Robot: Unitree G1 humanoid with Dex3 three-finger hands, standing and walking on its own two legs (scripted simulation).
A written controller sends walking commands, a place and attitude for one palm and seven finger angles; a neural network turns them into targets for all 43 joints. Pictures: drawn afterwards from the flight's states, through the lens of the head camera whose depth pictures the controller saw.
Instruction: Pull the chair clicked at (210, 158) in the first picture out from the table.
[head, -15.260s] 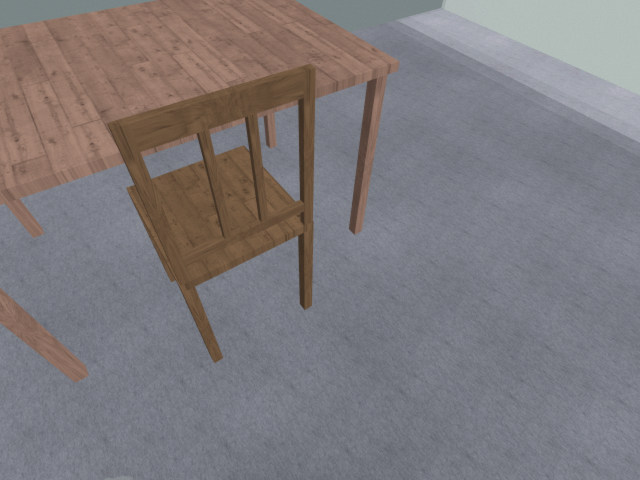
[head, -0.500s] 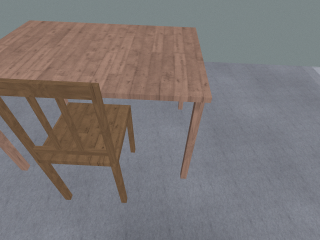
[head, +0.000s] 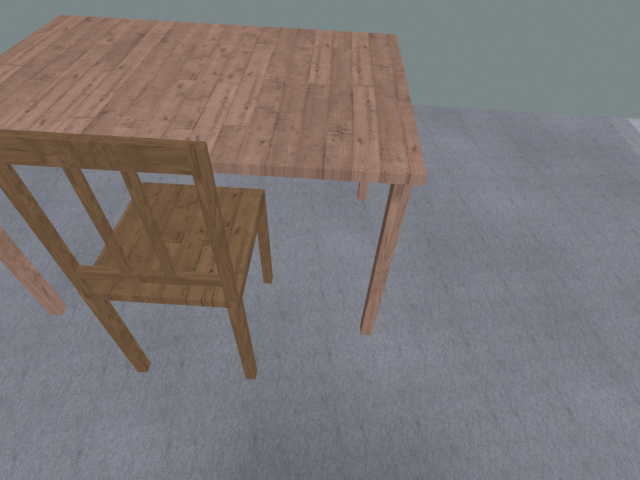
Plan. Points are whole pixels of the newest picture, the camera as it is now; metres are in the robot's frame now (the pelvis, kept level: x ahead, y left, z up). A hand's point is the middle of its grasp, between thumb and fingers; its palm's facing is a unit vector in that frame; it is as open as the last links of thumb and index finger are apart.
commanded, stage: look again from close up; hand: left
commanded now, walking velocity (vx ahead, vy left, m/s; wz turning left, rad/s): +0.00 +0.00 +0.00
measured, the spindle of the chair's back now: (102, 225) +0.56 +0.46 -0.08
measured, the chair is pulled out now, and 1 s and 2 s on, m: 0.00 0.00 0.00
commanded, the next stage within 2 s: shuffle to correct the standing spot in 1.66 s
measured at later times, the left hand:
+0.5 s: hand out of the picture -0.01 +0.16 -0.18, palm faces +0.04 -0.99 -0.17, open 7.4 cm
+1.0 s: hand out of the picture +0.02 +0.17 -0.17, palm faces +0.02 -0.98 -0.18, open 7.4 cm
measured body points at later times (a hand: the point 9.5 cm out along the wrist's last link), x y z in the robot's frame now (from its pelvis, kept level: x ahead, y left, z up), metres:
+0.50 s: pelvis +0.00 +0.01 +0.00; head +0.00 +0.01 +0.45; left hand -0.01 +0.22 -0.16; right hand -0.01 -0.21 -0.16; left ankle +0.04 +0.12 -0.74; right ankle +0.04 -0.14 -0.74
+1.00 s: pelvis +0.02 +0.00 +0.00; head +0.02 +0.00 +0.45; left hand +0.02 +0.22 -0.16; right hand +0.01 -0.21 -0.16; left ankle +0.04 +0.12 -0.74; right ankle +0.04 -0.14 -0.74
